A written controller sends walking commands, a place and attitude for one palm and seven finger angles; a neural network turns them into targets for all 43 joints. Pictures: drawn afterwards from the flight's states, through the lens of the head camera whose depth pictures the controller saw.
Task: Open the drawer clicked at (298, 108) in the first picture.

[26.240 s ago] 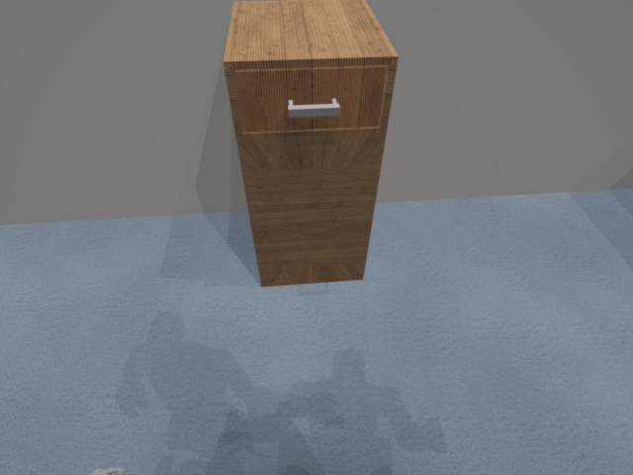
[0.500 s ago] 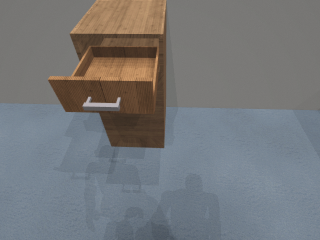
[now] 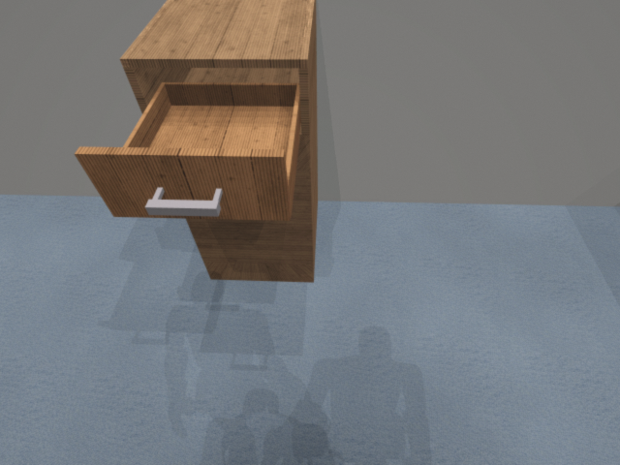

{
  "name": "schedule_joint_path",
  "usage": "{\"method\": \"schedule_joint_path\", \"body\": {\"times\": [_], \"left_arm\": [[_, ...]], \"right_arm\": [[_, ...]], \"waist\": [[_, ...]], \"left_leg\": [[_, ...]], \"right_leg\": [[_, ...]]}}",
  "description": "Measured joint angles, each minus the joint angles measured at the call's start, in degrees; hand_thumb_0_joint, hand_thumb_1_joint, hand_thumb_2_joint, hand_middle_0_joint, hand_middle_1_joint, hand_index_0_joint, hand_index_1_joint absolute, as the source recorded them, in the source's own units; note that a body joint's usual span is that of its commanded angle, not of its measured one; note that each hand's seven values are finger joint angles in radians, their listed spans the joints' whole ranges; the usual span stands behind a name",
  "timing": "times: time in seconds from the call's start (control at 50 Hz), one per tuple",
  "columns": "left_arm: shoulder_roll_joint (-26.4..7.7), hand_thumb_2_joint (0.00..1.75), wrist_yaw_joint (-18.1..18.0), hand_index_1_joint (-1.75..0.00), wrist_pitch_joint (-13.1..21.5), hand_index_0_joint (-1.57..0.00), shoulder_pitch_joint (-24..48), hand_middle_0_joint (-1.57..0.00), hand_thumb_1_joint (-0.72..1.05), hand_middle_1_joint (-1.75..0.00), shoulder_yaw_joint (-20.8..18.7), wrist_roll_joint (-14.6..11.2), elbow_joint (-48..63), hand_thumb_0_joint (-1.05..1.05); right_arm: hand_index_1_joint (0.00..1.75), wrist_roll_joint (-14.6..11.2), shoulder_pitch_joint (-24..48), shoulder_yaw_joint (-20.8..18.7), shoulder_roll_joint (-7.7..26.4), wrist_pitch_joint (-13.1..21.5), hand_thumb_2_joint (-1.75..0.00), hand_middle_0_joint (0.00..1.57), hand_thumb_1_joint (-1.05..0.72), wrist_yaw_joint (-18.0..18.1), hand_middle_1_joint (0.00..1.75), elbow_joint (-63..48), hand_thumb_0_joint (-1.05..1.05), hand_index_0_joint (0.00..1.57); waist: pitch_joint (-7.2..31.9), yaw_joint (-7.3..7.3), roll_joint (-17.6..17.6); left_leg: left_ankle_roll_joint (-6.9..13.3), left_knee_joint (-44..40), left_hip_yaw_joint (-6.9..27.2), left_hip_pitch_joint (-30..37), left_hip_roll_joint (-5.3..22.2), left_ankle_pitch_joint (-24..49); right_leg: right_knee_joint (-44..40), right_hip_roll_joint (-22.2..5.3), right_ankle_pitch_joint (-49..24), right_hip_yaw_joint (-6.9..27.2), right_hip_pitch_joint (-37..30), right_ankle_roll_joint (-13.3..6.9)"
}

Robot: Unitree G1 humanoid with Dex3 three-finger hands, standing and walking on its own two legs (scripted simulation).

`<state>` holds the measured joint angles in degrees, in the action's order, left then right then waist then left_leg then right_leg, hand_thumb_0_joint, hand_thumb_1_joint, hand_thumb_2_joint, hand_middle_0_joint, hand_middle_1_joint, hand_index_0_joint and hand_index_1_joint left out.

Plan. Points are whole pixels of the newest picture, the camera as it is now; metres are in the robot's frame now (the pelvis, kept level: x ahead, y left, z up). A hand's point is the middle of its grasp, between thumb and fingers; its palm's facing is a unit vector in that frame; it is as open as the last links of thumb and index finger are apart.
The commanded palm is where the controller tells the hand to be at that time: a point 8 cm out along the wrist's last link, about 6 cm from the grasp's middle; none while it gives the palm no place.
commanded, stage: look to check the result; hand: left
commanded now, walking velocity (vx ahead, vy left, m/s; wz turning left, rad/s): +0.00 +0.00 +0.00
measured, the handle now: (186, 200) +0.53 +0.26 +0.00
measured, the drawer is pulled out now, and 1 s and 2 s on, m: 0.30 0.30 0.30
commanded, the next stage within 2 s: stand and wait in 0.38 s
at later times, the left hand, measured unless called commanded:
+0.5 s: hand out of the picture +0.03 +0.16 -0.17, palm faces +0.04 -0.97 -0.23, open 7.3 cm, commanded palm none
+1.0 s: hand out of the picture +0.05 +0.18 -0.17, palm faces +0.02 -0.97 -0.25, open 7.3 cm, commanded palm none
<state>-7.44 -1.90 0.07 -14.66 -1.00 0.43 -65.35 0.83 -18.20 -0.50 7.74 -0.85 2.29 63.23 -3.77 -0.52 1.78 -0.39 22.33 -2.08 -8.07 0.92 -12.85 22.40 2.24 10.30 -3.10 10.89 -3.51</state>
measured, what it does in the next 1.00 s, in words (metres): stands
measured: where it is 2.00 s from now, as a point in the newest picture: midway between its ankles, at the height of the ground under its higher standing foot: outside the picture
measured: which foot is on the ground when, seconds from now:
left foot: down 0.00-1.00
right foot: down 0.00-1.00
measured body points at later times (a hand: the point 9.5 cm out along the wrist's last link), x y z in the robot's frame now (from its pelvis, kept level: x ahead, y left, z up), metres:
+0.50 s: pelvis +0.02 -0.02 +0.00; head +0.04 -0.03 +0.45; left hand +0.03 +0.21 -0.15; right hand +0.00 -0.23 -0.17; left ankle -0.01 +0.12 -0.74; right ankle +0.02 -0.08 -0.74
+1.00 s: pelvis +0.02 -0.01 +0.00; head +0.04 -0.03 +0.45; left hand +0.05 +0.23 -0.15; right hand +0.01 -0.24 -0.16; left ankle -0.01 +0.12 -0.74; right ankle +0.02 -0.08 -0.74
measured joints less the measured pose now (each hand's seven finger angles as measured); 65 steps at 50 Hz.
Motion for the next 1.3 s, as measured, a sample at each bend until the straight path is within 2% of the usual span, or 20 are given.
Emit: {"method": "schedule_joint_path", "body": {"times": [0.62, 1.3], "left_arm": [[-0.9, 0.9, -0.2, -0.3, 0.5, -0.2, 1.7, -0.2, 0.91, -0.3, -0.4, -0.1, 0.4, 0.0], [-4.7, 0.9, 0.5, -0.3, 0.7, -0.2, 4.6, -0.2, 0.91, -0.3, -0.6, -0.1, 0.6, 0.0]], "right_arm": [[0.3, 0.0, 1.5, -0.3, 1.1, -0.2, -0.89, 0.2, -0.91, 0.2, 0.3, 0.0, 0.0, 0.2], [0.3, 0.0, 4.9, -0.4, 4.1, 0.1, -0.89, 0.2, -0.9, -0.5, 0.3, 0.0, 0.0, 0.2]], "waist": [[0.1, -0.09, 0.4], [0.1, -0.12, 0.0]], "left_leg": [[-1.5, -1.1, 0.5, 2.1, 1.7, -0.8], [-0.7, -2.9, -0.4, 3.2, 0.9, -0.4]], "right_leg": [[-2.2, 1.8, 0.4, -0.5, -2.5, -1.3], [-3.1, 1.1, 0.0, 0.5, -3.1, -0.4]]}}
